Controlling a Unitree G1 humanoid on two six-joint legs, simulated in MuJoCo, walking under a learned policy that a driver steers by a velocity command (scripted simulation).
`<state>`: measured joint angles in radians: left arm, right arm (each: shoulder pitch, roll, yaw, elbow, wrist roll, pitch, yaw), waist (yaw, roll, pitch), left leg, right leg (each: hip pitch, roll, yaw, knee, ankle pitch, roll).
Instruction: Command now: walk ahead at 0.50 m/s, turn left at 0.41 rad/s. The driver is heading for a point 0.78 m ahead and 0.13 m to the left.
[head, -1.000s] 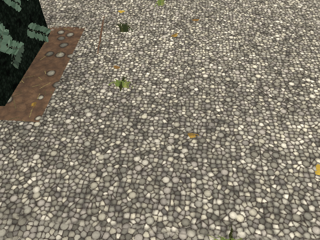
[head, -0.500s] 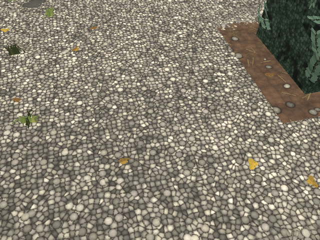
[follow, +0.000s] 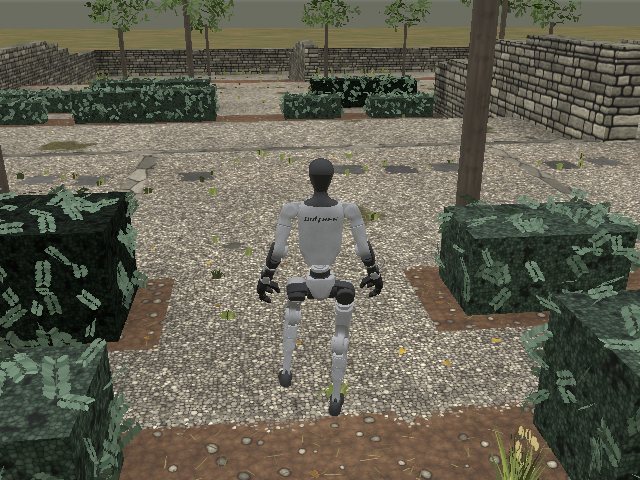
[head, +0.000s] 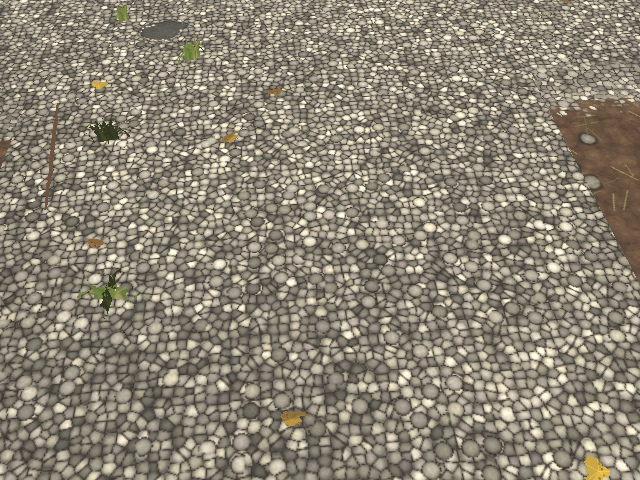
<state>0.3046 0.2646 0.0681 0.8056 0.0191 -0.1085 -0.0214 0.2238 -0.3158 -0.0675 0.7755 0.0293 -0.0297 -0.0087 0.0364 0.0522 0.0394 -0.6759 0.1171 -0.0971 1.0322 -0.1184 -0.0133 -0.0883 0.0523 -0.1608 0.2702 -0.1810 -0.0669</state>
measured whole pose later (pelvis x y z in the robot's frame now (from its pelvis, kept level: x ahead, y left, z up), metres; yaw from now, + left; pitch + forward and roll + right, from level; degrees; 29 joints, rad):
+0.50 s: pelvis +0.28 +0.08 +0.00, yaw +17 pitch +1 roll +0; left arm 0.12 0.31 0.05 0.70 0.01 -0.10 0.00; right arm 0.31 -0.28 -0.06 0.70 0.01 -0.05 0.02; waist -0.04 -0.03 0.06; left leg -0.22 -0.11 -0.05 0.37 -0.16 0.10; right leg -0.60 -0.10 0.08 1.03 -0.28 0.04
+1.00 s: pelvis +0.58 +0.08 +0.00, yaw +9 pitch +1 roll +0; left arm 0.30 0.28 0.04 0.73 0.00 -0.07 -0.03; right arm 0.19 -0.30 -0.04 0.68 -0.02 -0.09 0.00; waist 0.03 0.03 0.05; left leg -0.56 0.05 -0.06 1.05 -0.32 -0.02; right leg -0.24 0.12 0.05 0.37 -0.14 -0.10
